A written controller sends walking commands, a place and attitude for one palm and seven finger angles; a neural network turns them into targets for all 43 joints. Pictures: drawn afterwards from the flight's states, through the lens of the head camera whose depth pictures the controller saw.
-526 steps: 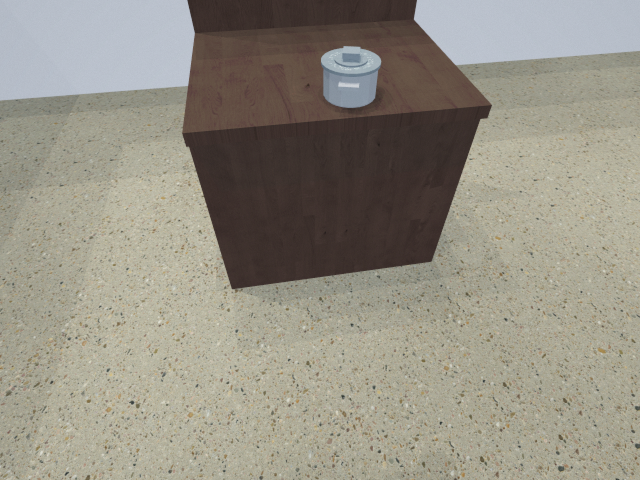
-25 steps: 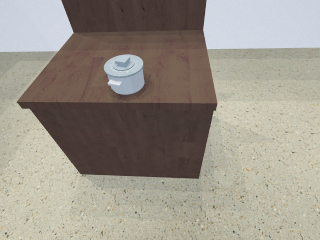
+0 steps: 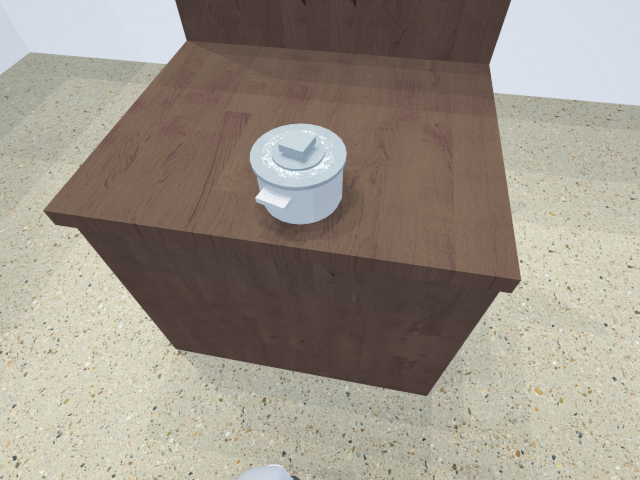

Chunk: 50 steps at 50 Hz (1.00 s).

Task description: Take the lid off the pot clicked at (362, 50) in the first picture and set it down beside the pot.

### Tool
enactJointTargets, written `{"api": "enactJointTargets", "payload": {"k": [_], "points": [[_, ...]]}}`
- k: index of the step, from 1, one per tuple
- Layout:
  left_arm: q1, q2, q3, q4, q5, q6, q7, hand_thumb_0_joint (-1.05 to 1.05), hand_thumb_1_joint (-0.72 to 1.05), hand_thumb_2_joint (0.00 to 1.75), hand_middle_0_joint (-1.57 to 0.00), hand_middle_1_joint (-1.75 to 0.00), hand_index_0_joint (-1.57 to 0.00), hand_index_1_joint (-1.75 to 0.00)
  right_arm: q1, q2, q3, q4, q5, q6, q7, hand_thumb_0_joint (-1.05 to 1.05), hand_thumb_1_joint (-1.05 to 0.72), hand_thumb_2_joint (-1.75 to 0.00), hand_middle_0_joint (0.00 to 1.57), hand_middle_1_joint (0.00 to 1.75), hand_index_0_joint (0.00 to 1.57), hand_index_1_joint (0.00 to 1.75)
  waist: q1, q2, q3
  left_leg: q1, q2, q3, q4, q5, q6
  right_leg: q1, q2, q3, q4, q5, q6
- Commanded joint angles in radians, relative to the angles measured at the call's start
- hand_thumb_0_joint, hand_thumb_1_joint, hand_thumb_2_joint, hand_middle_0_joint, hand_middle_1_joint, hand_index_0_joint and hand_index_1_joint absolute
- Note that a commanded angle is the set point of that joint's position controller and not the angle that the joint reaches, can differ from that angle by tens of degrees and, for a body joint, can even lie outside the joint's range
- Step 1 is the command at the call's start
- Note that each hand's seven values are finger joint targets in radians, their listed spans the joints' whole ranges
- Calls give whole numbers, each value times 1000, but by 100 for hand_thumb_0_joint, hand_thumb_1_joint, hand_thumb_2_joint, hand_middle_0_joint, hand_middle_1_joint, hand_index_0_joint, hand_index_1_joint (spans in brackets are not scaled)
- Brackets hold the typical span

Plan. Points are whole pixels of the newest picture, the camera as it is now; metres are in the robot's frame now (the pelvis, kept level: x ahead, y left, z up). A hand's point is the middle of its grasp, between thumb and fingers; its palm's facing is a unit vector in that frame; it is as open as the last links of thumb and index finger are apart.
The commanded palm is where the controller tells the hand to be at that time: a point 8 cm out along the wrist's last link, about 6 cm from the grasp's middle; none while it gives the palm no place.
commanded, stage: take the last steps up to it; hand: left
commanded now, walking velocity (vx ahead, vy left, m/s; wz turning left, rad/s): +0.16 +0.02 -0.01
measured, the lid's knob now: (297, 143) +0.58 +0.11 +0.08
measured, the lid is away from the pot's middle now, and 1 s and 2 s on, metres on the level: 0.00 0.00 0.00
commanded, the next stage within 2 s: come to a stop and stand still in 0.04 s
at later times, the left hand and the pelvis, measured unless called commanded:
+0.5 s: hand (219, 440) +0.18 +0.18 -0.15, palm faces +0.01 -0.97 -0.24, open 7.3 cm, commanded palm none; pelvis +0.10 +0.00 +0.00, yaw +0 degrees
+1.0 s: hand out of the picture +0.07 +0.24 -0.16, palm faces +0.07 -0.98 -0.19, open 7.4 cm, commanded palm none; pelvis +0.05 +0.05 +0.02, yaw +0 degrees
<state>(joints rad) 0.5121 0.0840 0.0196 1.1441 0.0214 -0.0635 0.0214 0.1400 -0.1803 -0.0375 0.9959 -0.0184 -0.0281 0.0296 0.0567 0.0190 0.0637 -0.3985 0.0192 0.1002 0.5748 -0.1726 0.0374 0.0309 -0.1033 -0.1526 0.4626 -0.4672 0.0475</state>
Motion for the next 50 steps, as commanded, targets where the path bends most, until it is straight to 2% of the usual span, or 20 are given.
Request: {"api": "enactJointTargets", "payload": {"k": [1, 4, 7, 12, 17, 18, 19, 20, 21, 22, 23, 27, 34, 36, 38, 39, 40, 41, 45, 50], "points": [[10, 114, 27, -89, -20, -4, 11, 0, 90, 90, -20, -30, -20, -30, 404, -257, -58, 55, -2, -16, -48, 0, -90, -90, 20, 30, 20, 30, -161, 184, -279, 634, 388, -524, -188, 503, 216, -545, 80, 78, 782, -157, -66], [-102, 122, 36, -106, -16, 9, 6, 0, 90, 90, -20, -30, -20, -30, 208, -130, -24, 11, 3, -33, -58, 0, -90, -90, 20, 30, 20, 30, -90, 59, -75, 329, 328, -355, -248, 458, 209, -597, -10, 148, 864, -7, -67], [-69, 86, 39, -97, -3, 37, -4, 0, 90, 90, -20, -30, -20, -30, 138, -65, -2, 2, 3, -46, -58, 0, -90, -90, 20, 30, 20, 30, -27, 95, -22, 144, 232, -183, -308, 415, 156, -483, -19, 136, 714, 77, -49], [-92, 83, 27, -113, -5, 70, 12, 0, 90, 90, -20, -30, -20, -30, 87, -63, 10, -19, 2, -31, -70, 0, -90, -90, 20, 30, 20, 30, -14, 84, -36, 153, 219, -113, -267, 663, 124, -377, 16, 124, 409, 192, -18], [-159, 159, 38, -161, -4, 75, 14, 0, 90, 90, -20, -30, -20, -30, 87, -104, -15, -14, 1, 14, -77, 0, -90, -90, 20, 30, 20, 30, -29, 93, -9, 213, 222, -151, -159, 590, 81, -309, 43, 108, 147, 276, -31], [-156, 174, 43, -166, -2, 71, 14, 0, 90, 90, -20, -30, -20, -30, 90, -105, -20, -13, 2, 22, -77, 0, -90, -90, 20, 30, 20, 30, -25, 70, -8, 220, 199, -147, -114, 540, 56, -293, 39, 123, 86, 375, -38], [-145, 217, 49, -171, 1, 64, 13, 0, 90, 90, -20, -30, -20, -30, 103, -98, -23, -19, 6, 28, -75, 0, -90, -90, 20, 30, 20, 30, -22, -19, -20, 188, 140, -131, -43, 399, 15, -247, 3, 193, 34, 660, -60], [-165, 255, 56, -180, 8, 59, 15, 0, 90, 90, -20, -30, -20, -30, 133, -80, -30, -24, 12, 37, -72, 0, -90, -90, 20, 30, 20, 30, -42, -109, -35, 119, 45, -77, 62, 145, -29, -220, -114, 332, 57, 976, -133], [-167, 284, 60, -182, 2, 57, 13, 0, 90, 90, -20, -30, -20, -30, 162, -51, -31, -22, 18, 50, -70, 0, -90, -90, 20, 30, 20, 30, -55, -163, -76, 102, -27, -43, 176, -199, -57, -215, -245, 398, 9, 1153, -230], [-162, 286, 59, -184, -2, 56, 15, 0, 90, 90, -20, -30, -20, -30, 149, -44, -33, -23, 18, 63, -75, 0, -90, -90, 20, 30, 20, 30, -37, -176, -122, 88, -49, -68, 340, -444, -61, -189, -296, 429, -44, 1198, -305], [-183, 280, 62, -194, 0, 57, 23, 0, 90, 90, -20, -30, -20, -30, 123, -50, -35, -28, 18, 73, -75, 0, -90, -90, 20, 30, 20, 30, -28, -201, -150, 52, -47, -121, 462, -486, -60, -177, -290, 451, -58, 1149, -335], [-287, 261, 64, -238, 1, 71, 32, 0, 90, 90, -20, -30, -20, -30, 123, -67, -42, -19, 14, 86, -64, 0, -90, -90, 20, 30, 20, 30, -50, -115, -157, -12, -37, -160, 610, -370, -73, -206, -216, 350, -75, 878, -292], [-268, 287, 76, -231, 14, 83, 27, 0, 90, 90, -20, -30, -20, -30, 129, -48, -25, -26, 13, 67, -43, 0, -90, -90, 20, 30, 20, 30, -12, -205, -188, 92, -34, -91, 190, -323, -68, -192, -166, 379, -165, 347, -242], [-293, 280, 75, -228, 13, 87, 24, 0, 90, 90, -20, -30, -20, -30, 207, -30, -19, -4, 11, 57, -42, 0, -90, -90, 20, 30, 20, 30, -49, -205, -161, 206, -54, -61, 13, -232, -53, -281, -121, 357, -182, 178, -188], [-308, 237, 63, -214, -1, 93, 20, 0, 90, 90, -20, -30, -20, -30, 286, -28, -11, 38, 8, 44, -46, 0, -90, -90, 20, 30, 20, 30, -80, -142, -134, 359, -36, -81, -211, -137, -38, -404, -49, 291, -120, -9, -104], [-299, 198, 51, -214, -7, 96, 16, 0, 90, 90, -20, -30, -20, -30, 281, -67, -17, 29, -1, 40, -49, 0, -90, -90, 20, 30, 20, 30, -79, -7, -117, 322, 54, -210, -299, -239, -9, -454, 16, 239, -15, -54, -68], [-306, 146, 40, -220, -15, 99, 11, 0, 90, 90, -20, -30, -20, -30, 239, -117, -22, 7, -15, 35, -52, 0, -90, -90, 20, 30, 20, 30, -77, 193, -22, 172, 200, -405, -431, -418, 48, -487, 93, 164, 137, 29, -32], [-322, 151, 40, -219, -10, 96, 8, 0, 90, 90, -20, -30, -20, -30, 161, -135, -13, -22, -19, 35, -58, 0, -90, -90, 20, 30, 20, 30, -61, 202, 58, 16, 270, -478, -503, -485, 92, -458, 108, 140, 233, 80, -24], [-258, 163, 48, -156, -2, 89, -11, 0, 90, 90, -20, -30, -20, -30, 120, -97, 3, -6, -8, 10, -74, 0, -90, -90, 20, 30, 20, 30, -31, 104, 94, 72, 208, -366, -444, -254, 98, -471, 94, 193, 400, 144, -31], [-288, 143, 34, -160, -8, 71, -16, 0, 90, 90, -20, -30, -20, -30, 231, -92, -3, 40, -10, 6, -79, 0, -90, -90, 20, 30, 20, 30, -83, 125, 81, 235, 212, -348, -385, -35, 122, -485, 78, 145, 263, 63, -27]]}}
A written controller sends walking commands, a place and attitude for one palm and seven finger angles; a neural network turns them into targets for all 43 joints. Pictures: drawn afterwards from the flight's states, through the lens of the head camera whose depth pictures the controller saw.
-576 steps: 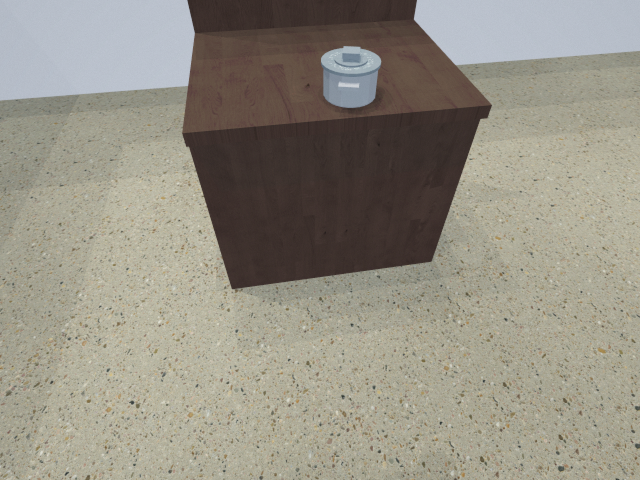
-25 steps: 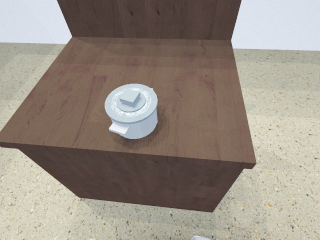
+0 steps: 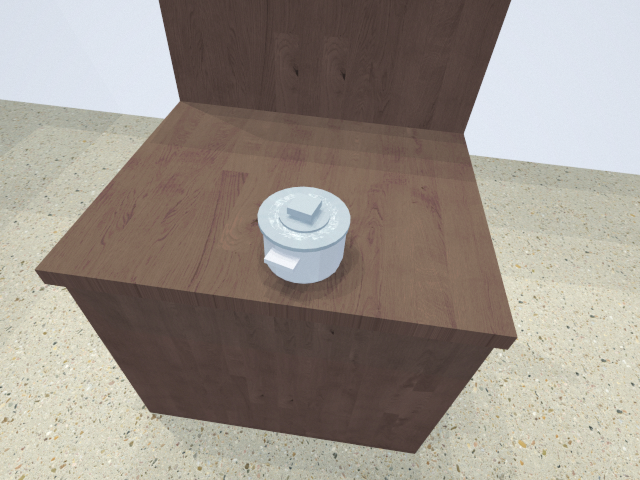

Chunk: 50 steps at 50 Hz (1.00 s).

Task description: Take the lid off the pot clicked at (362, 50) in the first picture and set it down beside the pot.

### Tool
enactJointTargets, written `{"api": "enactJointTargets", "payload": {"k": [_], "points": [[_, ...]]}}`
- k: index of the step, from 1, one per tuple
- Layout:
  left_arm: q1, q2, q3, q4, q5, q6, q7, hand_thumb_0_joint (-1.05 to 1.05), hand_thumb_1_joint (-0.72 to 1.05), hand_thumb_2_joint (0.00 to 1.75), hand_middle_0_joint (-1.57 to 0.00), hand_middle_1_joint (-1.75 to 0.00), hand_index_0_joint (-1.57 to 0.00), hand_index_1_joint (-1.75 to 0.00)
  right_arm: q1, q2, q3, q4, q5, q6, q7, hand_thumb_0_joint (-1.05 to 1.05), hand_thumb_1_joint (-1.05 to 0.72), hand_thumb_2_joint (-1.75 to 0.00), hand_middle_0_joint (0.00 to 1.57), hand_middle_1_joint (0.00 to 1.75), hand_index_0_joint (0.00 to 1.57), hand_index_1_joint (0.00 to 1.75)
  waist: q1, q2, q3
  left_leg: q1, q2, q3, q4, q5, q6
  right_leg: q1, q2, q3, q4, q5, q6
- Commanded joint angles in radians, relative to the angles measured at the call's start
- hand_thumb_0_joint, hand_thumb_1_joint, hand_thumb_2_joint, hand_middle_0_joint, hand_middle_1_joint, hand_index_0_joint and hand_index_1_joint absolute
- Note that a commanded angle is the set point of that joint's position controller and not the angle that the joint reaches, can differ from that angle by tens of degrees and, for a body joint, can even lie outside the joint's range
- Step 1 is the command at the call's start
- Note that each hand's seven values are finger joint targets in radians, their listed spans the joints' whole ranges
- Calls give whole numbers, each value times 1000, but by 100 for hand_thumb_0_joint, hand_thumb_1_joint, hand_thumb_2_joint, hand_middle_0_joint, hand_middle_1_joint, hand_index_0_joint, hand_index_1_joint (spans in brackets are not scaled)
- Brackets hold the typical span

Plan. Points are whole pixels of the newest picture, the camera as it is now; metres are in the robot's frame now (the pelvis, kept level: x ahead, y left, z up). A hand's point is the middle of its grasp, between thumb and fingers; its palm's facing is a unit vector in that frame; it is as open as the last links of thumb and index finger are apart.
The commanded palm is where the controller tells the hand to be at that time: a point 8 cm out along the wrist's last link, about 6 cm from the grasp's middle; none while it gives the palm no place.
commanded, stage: come to a stop and stand still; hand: left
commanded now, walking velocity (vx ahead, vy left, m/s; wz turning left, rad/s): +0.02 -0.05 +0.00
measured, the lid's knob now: (304, 206) +0.52 +0.06 +0.06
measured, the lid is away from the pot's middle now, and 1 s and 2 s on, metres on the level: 0.00 0.00 0.00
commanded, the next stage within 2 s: look again from close up in 0.04 s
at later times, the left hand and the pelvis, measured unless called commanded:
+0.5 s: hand out of the picture +0.01 +0.16 -0.19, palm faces +0.01 -0.98 -0.19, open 7.3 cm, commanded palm none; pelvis +0.01 +0.00 -0.01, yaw -1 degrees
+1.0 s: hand out of the picture -0.01 +0.19 -0.18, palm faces +0.00 -0.98 -0.19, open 7.4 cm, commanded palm none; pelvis -0.01 +0.02 -0.01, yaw -1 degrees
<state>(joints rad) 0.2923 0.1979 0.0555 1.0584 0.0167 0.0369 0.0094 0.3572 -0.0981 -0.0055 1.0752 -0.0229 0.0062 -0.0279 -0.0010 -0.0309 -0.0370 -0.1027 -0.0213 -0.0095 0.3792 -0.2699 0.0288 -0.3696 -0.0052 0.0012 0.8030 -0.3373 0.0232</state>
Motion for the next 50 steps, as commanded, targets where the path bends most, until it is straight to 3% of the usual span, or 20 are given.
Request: {"api": "enactJointTargets", "payload": {"k": [1, 3, 4, 5, 6, 7, 8, 9, 10, 11, 13, 14, 15, 16, 17, 22, 24, 44, 48, 50], "points": [[-71, 19, -6, -75, -6, -34, -2, 0, 90, 90, -20, -30, -20, -30, 30, -175, -35, -31, -7, -29, -23, 0, -90, -90, 20, 30, 20, 30, -33, 180, 159, -34, 252, -238, -162, 145, 132, -51, -17, -19, -136, -81, -4], [-22, 7, -11, -51, -13, -42, 3, 0, 90, 90, -20, -30, -20, -30, 40, -167, -34, -11, -3, -29, -27, 0, -90, -90, 20, 30, 20, 30, -17, 172, 102, 0, 235, -209, -83, 350, 116, 51, -8, -31, -278, 1, -9], [13, 14, -11, -32, -16, -49, 6, 0, 90, 90, -20, -30, -20, -30, 42, -156, -30, -3, 5, -32, -28, 0, -90, -90, 20, 30, 20, 30, -2, 120, 91, -44, 211, -185, -27, 401, 95, 154, -9, -28, -391, 109, -12], [66, 19, -9, -7, -16, -58, 11, 0, 90, 90, -20, -30, -20, -30, 44, -141, -28, 0, 10, -36, -27, 0, -90, -90, 20, 30, 20, 30, 12, 86, 43, -70, 167, -144, 28, 381, 53, 254, -38, 14, -462, 246, -22], [96, 46, -8, 16, -15, -66, 20, 0, 90, 90, -20, -30, -20, -30, 43, -107, -23, 0, 19, -40, -24, 0, -90, -90, 20, 30, 20, 30, 8, 14, 30, -152, 115, -87, 69, 262, 12, 346, -109, 105, -445, 426, -50], [161, 78, -17, 53, 9, -75, 67, 0, 90, 90, -20, -30, -20, -30, -113, -157, -23, -69, 22, -55, -12, 0, -90, -90, 20, 30, 20, 30, 59, -41, 136, -180, 87, 8, 215, 186, -28, 197, -147, 127, -402, 813, -43], [109, 99, -37, 14, 1, -86, 56, 0, 90, 90, -20, -30, -20, -30, -35, -90, -14, -93, 15, -38, -3, 0, -90, -90, 20, 30, 20, 30, -9, -98, 79, -185, 50, -5, 199, -117, -21, 179, -195, 169, -437, 463, -82], [81, 80, -28, 0, -1, -93, 42, 0, 90, 90, -20, -30, -20, -30, -26, -72, -16, -67, 0, -27, 8, 0, -90, -90, 20, 30, 20, 30, -1, -78, -20, -160, 24, 23, 216, -92, -23, 240, -187, 176, -417, 483, -125], [84, 90, -24, -4, -5, -97, 42, 0, 90, 90, -20, -30, -20, -30, -19, -83, -18, -61, 6, -24, 11, 0, -90, -90, 20, 30, 20, 30, -5, -179, -54, -180, 31, 20, 246, -103, -24, 267, -180, 193, -437, 404, -139], [76, 72, -26, -16, -5, -100, 47, 0, 90, 90, -20, -30, -20, -30, -16, -97, -17, -66, 5, -26, 10, 0, -90, -90, 20, 30, 20, 30, -12, -161, -51, -187, 35, 12, 255, -101, -22, 261, -182, 199, -431, 404, -149], [54, 61, -31, -22, -3, -102, 51, 0, 90, 90, -20, -30, -20, -30, -6, -77, -12, -47, 10, -37, 6, 0, -90, -90, 20, 30, 20, 30, -31, -27, -49, -119, 47, 5, 145, -33, -21, 230, -177, 179, -378, 493, -147], [47, 61, -35, -28, -8, -97, 47, 0, 90, 90, -20, -30, -20, -30, -1, -69, -10, -41, 9, -37, 5, 0, -90, -90, 20, 30, 20, 30, -26, 37, -32, -84, 50, -9, 104, 36, -18, 205, -150, 150, -349, 443, -132], [53, 45, -38, -24, -8, -96, 47, 0, 90, 90, -20, -30, -20, -30, -2, -91, -12, -37, 9, -41, 3, 0, -90, -90, 20, 30, 20, 30, -25, 72, 9, -82, 87, -49, 112, 168, -6, 158, -113, 118, -328, 442, -106], [75, 38, -43, -12, -6, -95, 47, 0, 90, 90, -20, -30, -20, -30, -7, -102, -11, -26, 10, -46, -2, 0, -90, -90, 20, 30, 20, 30, -15, 110, 18, -77, 108, -66, 128, 305, 1, 162, -97, 100, -315, 478, -93], [92, 41, -43, -4, -5, -92, 47, 0, 90, 90, -20, -30, -20, -30, -11, -105, -10, -22, 12, -45, -8, 0, -90, -90, 20, 30, 20, 30, -8, 118, 33, -78, 116, -64, 130, 352, 3, 171, -95, 94, -322, 485, -89], [83, 40, -49, -3, -6, -80, 45, 0, 90, 90, -20, -30, -20, -30, -29, -119, -8, -23, 16, -35, -11, 0, -90, -90, 20, 30, 20, 30, -12, -3, 110, -105, 107, -71, 76, 194, 0, 145, -92, 97, -369, 369, -83], [77, 48, -49, -12, -9, -74, 41, 0, 90, 90, -20, -30, -20, -30, -38, -123, -5, -23, 14, -36, -10, 0, -90, -90, 20, 30, 20, 30, -5, 49, 102, -90, 108, -79, 45, 176, 4, 140, -83, 92, -379, 287, -79], [69, 74, -48, -13, -9, -59, 35, 0, 90, 90, -20, -30, -20, -30, -35, -147, 2, 5, 15, -48, -10, 0, -90, -90, 20, 30, 20, 30, 13, 55, 86, -80, 113, -98, -13, 232, 17, 190, -84, 58, -380, 243, -62], [71, 62, -51, -3, -6, -58, 36, 0, 90, 90, -20, -30, -20, -30, -27, -142, 1, 12, 18, -45, -10, 0, -90, -90, 20, 30, 20, 30, 9, 24, 111, -93, 106, -95, -14, 193, 18, 175, -90, 65, -387, 230, -60], [72, 60, -50, -5, -7, -55, 35, 0, 90, 90, -20, -30, -20, -30, -29, -142, 1, 15, 17, -45, -10, 0, -90, -90, 20, 30, 20, 30, 14, 38, 120, -105, 107, -103, -24, 177, 21, 174, -87, 59, -389, 206, -59]]}}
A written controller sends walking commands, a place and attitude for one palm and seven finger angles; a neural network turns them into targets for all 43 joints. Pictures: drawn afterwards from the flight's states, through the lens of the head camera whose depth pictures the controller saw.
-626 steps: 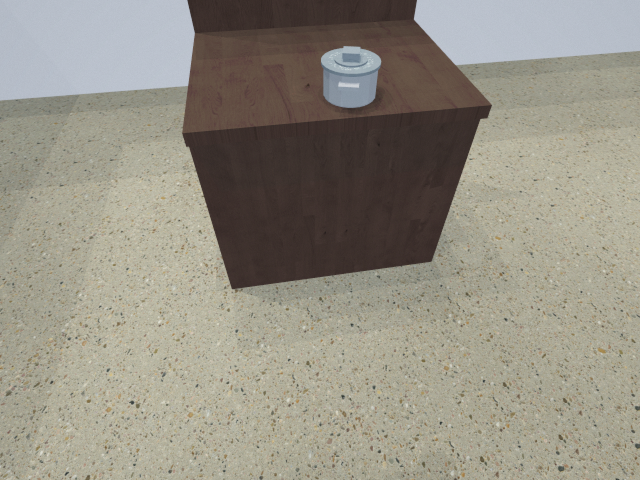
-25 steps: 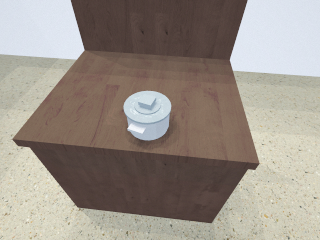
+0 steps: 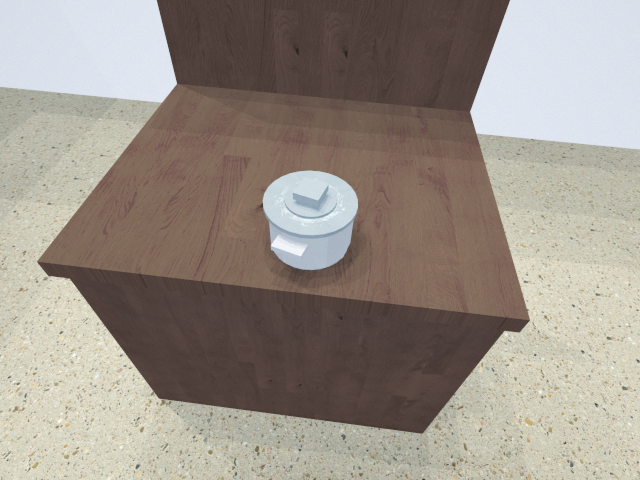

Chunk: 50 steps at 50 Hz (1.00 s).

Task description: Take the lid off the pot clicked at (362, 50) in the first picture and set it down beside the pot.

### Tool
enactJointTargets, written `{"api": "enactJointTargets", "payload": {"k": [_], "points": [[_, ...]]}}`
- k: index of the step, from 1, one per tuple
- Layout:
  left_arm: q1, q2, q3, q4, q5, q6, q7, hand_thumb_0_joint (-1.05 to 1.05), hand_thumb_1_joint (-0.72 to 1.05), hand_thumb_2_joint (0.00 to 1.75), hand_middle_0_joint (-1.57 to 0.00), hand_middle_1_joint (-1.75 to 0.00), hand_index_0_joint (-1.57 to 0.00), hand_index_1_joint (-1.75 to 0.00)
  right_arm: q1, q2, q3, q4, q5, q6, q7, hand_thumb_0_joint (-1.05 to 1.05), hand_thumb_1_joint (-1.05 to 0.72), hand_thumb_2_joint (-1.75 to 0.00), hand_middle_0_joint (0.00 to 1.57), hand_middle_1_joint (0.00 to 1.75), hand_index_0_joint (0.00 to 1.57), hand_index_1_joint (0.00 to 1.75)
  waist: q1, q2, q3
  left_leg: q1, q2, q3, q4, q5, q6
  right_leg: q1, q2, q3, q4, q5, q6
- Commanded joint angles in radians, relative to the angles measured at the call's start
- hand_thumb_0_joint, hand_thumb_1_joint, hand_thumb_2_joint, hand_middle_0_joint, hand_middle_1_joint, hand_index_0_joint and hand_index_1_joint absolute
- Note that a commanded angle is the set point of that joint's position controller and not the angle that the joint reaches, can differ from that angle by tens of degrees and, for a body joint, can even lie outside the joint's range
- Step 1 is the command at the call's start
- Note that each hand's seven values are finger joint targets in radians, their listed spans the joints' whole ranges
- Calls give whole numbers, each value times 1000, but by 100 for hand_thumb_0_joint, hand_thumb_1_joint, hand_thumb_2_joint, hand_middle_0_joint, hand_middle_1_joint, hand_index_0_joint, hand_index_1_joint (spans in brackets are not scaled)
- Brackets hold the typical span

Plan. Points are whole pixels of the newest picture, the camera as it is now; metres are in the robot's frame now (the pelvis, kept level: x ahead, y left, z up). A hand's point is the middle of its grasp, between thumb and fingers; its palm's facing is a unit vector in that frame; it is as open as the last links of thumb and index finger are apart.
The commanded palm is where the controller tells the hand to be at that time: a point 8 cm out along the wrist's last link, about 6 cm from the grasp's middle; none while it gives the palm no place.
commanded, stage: look again from close up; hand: left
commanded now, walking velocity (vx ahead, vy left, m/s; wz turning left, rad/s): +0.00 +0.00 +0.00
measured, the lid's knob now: (310, 191) +0.53 +0.05 +0.06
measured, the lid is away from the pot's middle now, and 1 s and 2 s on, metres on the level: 0.00 0.00 0.00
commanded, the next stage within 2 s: shuffle to correct the standing spot in 0.70 s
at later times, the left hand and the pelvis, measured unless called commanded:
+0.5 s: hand out of the picture -0.02 +0.17 -0.18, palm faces +0.04 -0.99 -0.16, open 7.4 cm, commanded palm none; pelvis -0.01 +0.01 +0.00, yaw +0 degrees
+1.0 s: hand out of the picture -0.03 +0.17 -0.18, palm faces +0.03 -0.99 -0.15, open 7.4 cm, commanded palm none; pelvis +0.00 +0.00 +0.00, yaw +0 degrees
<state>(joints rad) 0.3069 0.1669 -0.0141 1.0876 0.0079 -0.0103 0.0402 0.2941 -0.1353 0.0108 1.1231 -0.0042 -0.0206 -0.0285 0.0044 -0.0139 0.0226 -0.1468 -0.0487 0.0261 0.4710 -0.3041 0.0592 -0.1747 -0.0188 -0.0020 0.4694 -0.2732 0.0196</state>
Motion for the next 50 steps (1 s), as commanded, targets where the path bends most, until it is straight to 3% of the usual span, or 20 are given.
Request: {"api": "enactJointTargets", "payload": {"k": [1, 4, 18, 36, 40, 43, 46, 48, 50], "points": [[58, 90, 20, -31, 3, -8, 5, 0, 90, 90, -20, -30, -20, -30, 37, -102, -15, -31, -1, -18, -9, 0, -90, -90, 20, 30, 20, 30, 7, 19, 63, -63, 134, -134, -115, 210, -10, -22, -75, 62, -56, 141, -54], [64, 93, 19, -26, 1, -10, 4, 0, 90, 90, -20, -30, -20, -30, 43, -97, -17, -27, -1, -20, -9, 0, -90, -90, 20, 30, 20, 30, 8, 13, 38, -45, 134, -136, -112, 233, -9, -10, -76, 63, -55, 167, -55], [73, 71, 21, -9, 4, -7, 7, 0, 90, 90, -20, -30, -20, -30, 56, -84, -19, -17, 0, -20, -13, 0, -90, -90, 20, 30, 20, 30, 7, 24, 45, -30, 135, -142, -121, 270, -5, -15, -79, 55, -55, 164, -49], [85, 60, 19, -1, 5, -5, 5, 0, 90, 90, -20, -30, -20, -30, 54, -78, -20, -17, 1, -14, -11, 0, -90, -90, 20, 30, 20, 30, 9, 20, 77, -51, 132, -139, -143, 174, -5, -35, -80, 65, -76, 127, -49], [86, 60, 20, -3, 4, -7, 5, 0, 90, 90, -20, -30, -20, -30, 63, -78, -21, -15, 1, -18, -12, 0, -90, -90, 20, 30, 20, 30, 9, 23, 49, -37, 134, -140, -136, 223, -3, -18, -80, 61, -68, 157, -48], [85, 49, 21, -3, 11, -2, -1, 0, 90, 90, -20, -30, -20, -30, 79, -79, -26, -7, -4, -13, -9, 0, -90, -90, 20, 30, 20, 30, 1, 37, 65, -52, 152, -172, -177, 8, 10, -47, -52, 27, -40, 0, -46], [84, 40, 25, -13, 18, 5, -8, 0, 90, 90, -20, -30, -20, -30, 77, -95, -38, -18, -8, -4, -6, 0, -90, -90, 20, 30, 20, 30, 1, 56, 130, -115, 181, -229, -227, -187, 33, -96, -24, -8, 8, -86, -46], [95, 34, 26, -14, 19, 3, -11, 0, 90, 90, -20, -30, -20, -30, 79, -92, -42, -21, -9, -3, -6, 0, -90, -90, 20, 30, 20, 30, 3, 81, 152, -134, 188, -245, -230, -209, 43, -113, -19, -12, 26, -86, -52], [109, 37, 30, -14, 18, -2, -13, 0, 90, 90, -20, -30, -20, -30, 83, -89, -46, -27, -9, -5, -6, 0, -90, -90, 20, 30, 20, 30, 6, 65, 144, -140, 186, -241, -198, -171, 49, -102, -22, -3, 22, -71, -58]]}}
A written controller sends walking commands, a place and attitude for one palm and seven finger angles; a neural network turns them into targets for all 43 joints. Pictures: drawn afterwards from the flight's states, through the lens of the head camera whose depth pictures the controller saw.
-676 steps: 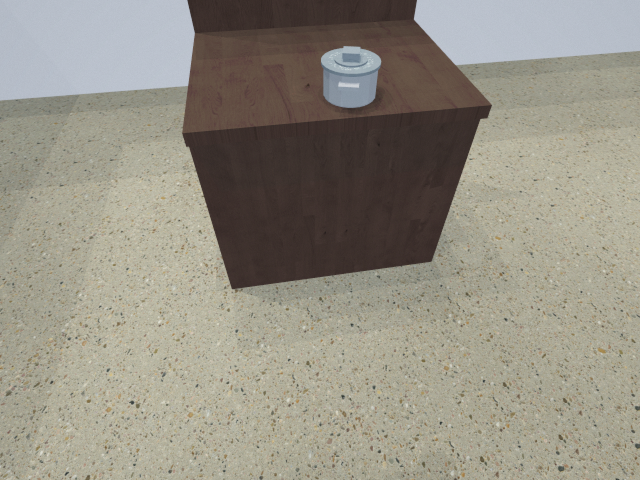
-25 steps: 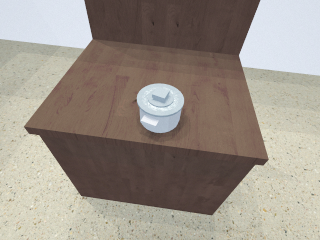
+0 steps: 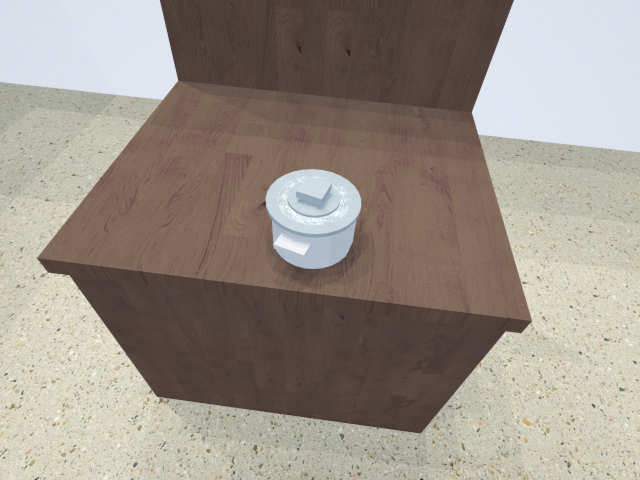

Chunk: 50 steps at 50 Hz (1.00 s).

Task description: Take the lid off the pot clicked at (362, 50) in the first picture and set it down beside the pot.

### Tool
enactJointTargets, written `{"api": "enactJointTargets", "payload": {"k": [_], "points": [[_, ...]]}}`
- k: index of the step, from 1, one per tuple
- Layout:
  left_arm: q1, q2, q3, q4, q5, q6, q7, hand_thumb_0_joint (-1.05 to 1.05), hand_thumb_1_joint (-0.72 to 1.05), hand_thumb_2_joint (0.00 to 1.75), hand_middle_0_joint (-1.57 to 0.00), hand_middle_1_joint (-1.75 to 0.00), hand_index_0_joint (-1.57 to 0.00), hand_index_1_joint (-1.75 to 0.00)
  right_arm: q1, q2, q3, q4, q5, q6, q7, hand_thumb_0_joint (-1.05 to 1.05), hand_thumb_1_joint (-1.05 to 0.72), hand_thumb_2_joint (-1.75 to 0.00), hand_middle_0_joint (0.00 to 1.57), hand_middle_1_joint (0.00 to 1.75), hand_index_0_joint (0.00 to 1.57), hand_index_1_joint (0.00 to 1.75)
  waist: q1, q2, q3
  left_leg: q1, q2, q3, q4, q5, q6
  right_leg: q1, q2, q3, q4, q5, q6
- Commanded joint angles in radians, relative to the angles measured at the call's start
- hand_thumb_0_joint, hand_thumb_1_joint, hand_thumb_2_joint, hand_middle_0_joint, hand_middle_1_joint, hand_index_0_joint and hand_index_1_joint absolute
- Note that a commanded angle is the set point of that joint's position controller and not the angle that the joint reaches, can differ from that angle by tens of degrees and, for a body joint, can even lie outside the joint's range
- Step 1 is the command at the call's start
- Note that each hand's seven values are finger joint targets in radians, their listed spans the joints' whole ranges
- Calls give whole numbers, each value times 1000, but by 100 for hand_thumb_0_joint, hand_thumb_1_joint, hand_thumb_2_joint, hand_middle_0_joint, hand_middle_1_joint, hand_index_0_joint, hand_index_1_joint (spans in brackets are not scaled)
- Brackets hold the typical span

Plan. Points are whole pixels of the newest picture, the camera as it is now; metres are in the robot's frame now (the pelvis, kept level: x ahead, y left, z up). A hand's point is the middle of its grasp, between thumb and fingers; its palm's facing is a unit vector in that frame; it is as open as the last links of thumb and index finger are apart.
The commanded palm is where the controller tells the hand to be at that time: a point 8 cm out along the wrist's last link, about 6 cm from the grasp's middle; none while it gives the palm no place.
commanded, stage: shuffle to correct the standing spot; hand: left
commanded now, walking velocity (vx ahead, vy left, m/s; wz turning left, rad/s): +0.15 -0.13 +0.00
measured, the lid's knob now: (314, 190) +0.53 +0.05 +0.06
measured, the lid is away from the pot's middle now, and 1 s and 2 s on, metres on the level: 0.00 0.00 0.00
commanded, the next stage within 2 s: come to a stop and stand still in 0.12 s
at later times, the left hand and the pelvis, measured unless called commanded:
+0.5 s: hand out of the picture +0.06 +0.15 -0.19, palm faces +0.03 -0.99 -0.11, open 7.4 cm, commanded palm none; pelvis +0.07 +0.00 +0.00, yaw -2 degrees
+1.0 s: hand out of the picture +0.12 +0.13 -0.17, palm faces -0.01 -0.98 -0.21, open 7.2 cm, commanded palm none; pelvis +0.07 -0.05 +0.00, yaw -1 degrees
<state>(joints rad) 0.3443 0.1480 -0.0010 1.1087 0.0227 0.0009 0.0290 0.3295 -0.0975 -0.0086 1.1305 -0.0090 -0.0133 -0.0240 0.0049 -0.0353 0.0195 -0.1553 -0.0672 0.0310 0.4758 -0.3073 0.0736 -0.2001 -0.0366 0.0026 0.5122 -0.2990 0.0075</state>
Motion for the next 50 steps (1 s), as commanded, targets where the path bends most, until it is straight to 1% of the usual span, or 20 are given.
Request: {"api": "enactJointTargets", "payload": {"k": [1, 7, 9, 10, 12, 14, 16, 17, 18, 19, 20, 23, 26, 33, 38, 41, 42, 43, 44, 50], "points": [[83, 52, 19, -34, 2, -16, -2, 0, 90, 90, -20, -30, -20, -30, 50, -120, -26, -36, -5, -15, -11, 0, -90, -90, 20, 30, 20, 30, 6, 76, 133, -126, 198, -239, -182, -126, 34, -67, -7, 4, -21, -25, -52], [134, 89, 45, -31, -3, -26, -1, 0, 90, 90, -20, -30, -20, -30, 42, -92, -33, -56, -4, -28, -19, 0, -90, -90, 20, 30, 20, 30, 13, -66, 61, -154, 120, -57, 89, 92, -3, 41, -77, 135, -60, 189, -110], [190, 131, 60, -24, -4, -29, 0, 0, 90, 90, -20, -30, -20, -30, 16, -68, -35, -78, -2, -28, -20, 0, -90, -90, 20, 30, 20, 30, 28, -191, 31, -281, 61, 43, 254, -59, -39, 159, -176, 273, -110, 337, -190], [217, 131, 65, -24, -1, -30, 5, 0, 90, 90, -20, -30, -20, -30, -42, -70, -35, -97, -2, -28, -21, 0, -90, -90, 20, 30, 20, 30, 53, -192, 55, -373, 57, 49, 329, -203, -49, 206, -220, 343, -124, 443, -247], [220, 119, 67, -33, 10, -33, 15, 0, 90, 90, -20, -30, -20, -30, -109, -73, -38, -126, 1, -31, -17, 0, -90, -90, 20, 30, 20, 30, 61, -111, 64, -439, 76, 23, 383, -276, -50, 234, -236, 352, -106, 588, -297], [181, 108, 63, -48, 7, -33, 22, 0, 90, 90, -20, -30, -20, -30, -97, -40, -29, -117, 6, -30, -19, 0, -90, -90, 20, 30, 20, 30, 41, -27, 36, -331, 73, 19, 249, -198, -60, 198, -207, 295, -65, 730, -255], [69, 94, 51, -65, -7, -32, 24, 0, 90, 90, -20, -30, -20, -30, 27, -25, -16, -61, 13, -32, -25, 0, -90, -90, 20, 30, 20, 30, -48, 10, 10, -9, 75, 0, -66, 128, -63, 15, -116, 151, 43, 749, -145], [56, 77, 47, -76, -17, -34, 19, 0, 90, 90, -20, -30, -20, -30, 86, -81, -25, -45, 5, -43, -30, 0, -90, -90, 20, 30, 20, 30, -57, 90, -28, 127, 187, -121, -69, 491, -15, -77, -25, 71, 141, 588, -69], [55, 52, 39, -78, -26, -33, 19, 0, 90, 90, -20, -30, -20, -30, 126, -137, -28, -39, 5, -47, -37, 0, -90, -90, 20, 30, 20, 30, -55, 214, -93, 183, 342, -259, -60, 901, 79, -103, 34, -5, 243, 106, -22], [55, 57, 39, -81, -25, -26, 24, 0, 90, 90, -20, -30, -20, -30, 121, -140, -32, -43, 5, -34, -29, 0, -90, -90, 20, 30, 20, 30, -49, 206, -84, 193, 390, -217, -77, 1064, 122, -119, 43, 9, 321, -258, -22], [36, 60, 42, -75, -18, -7, 29, 0, 90, 90, -20, -30, -20, -30, 81, -138, -20, -42, 2, -29, -36, 0, -90, -90, 20, 30, 20, 30, -34, 247, -21, 136, 393, -232, -79, 1123, 137, -144, 28, 36, 370, -321, -15], [-10, 55, 43, -86, -11, 14, 27, 0, 90, 90, -20, -30, -20, -30, 9, -123, -12, -69, -5, -17, -43, 0, -90, -90, 20, 30, 20, 30, -11, 179, 107, 13, 348, -195, -107, 1028, 122, -166, 0, 25, 361, -288, -11], [-24, 50, 46, -100, -11, 26, 19, 0, 90, 90, -20, -30, -20, -30, -12, -161, -30, -87, -8, -7, -41, 0, -90, -90, 20, 30, 20, 30, -8, 94, 32, 97, 335, -191, -101, 968, 106, -169, 5, -7, 308, -206, 1], [-125, 75, 54, -161, -9, 40, 12, 0, 90, 90, -20, -30, -20, -30, -42, -173, -42, -119, -17, 6, -30, 0, -90, -90, 20, 30, 20, 30, -16, 191, -14, 81, 312, -169, -110, 805, 88, -159, 11, 3, 290, -147, 4], [-99, 90, 48, -150, -10, 15, 12, 0, 90, 90, -20, -30, -20, -30, -30, -176, -41, -113, -9, 8, -18, 0, -90, -90, 20, 30, 20, 30, 8, 120, -34, 45, 256, -162, -54, 617, 26, 23, 7, -28, -67, 79, 5], [-75, 153, 41, -131, -10, -10, 19, 0, 90, 90, -20, -30, -20, -30, -18, -117, -28, -113, 6, 9, -10, 0, -90, -90, 20, 30, 20, 30, -5, -63, -26, -98, 137, -73, -35, 148, -63, 132, -158, 139, -102, 479, -58], [-90, 157, 31, -132, -9, -9, 15, 0, 90, 90, -20, -30, -20, -30, -10, -109, -26, -109, 5, 9, -7, 0, -90, -90, 20, 30, 20, 30, -19, -32, -4, -67, 118, -68, -71, 86, -65, 62, -169, 122, -101, 417, -68], [-103, 145, 26, -135, -8, -5, 12, 0, 90, 90, -20, -30, -20, -30, -10, -106, -24, -102, 2, 7, -4, 0, -90, -90, 20, 30, 20, 30, -18, 25, 32, -47, 128, -82, -98, 125, -57, 9, -132, 92, -93, 331, -52], [-102, 138, 27, -130, -10, -7, 11, 0, 90, 90, -20, -30, -20, -30, -6, -113, -24, -92, -1, 11, -5, 0, -90, -90, 20, 30, 20, 30, -18, -40, 19, -41, 142, -80, -88, 161, -57, 21, -93, 87, -93, 303, -44], [-45, 115, 24, -106, -14, -20, 16, 0, 90, 90, -20, -30, -20, -30, 6, -115, -16, -57, 2, -2, -5, 0, -90, -90, 20, 30, 20, 30, -4, -10, 4, 0, 153, -65, -99, 210, -55, 31, -87, 83, -124, 308, -35]]}}
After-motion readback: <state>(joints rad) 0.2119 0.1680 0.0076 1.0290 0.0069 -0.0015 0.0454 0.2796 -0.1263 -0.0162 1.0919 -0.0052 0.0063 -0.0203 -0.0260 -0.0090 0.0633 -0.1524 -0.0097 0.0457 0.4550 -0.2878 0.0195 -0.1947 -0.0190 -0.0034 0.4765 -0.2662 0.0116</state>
